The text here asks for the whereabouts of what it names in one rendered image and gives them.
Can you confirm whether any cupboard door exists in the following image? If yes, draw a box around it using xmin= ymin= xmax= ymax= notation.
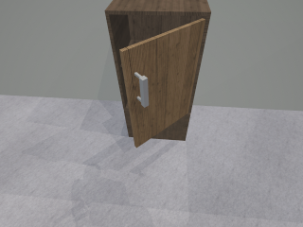
xmin=119 ymin=18 xmax=205 ymax=148

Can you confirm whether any handle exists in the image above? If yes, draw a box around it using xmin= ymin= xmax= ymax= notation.
xmin=134 ymin=72 xmax=149 ymax=108

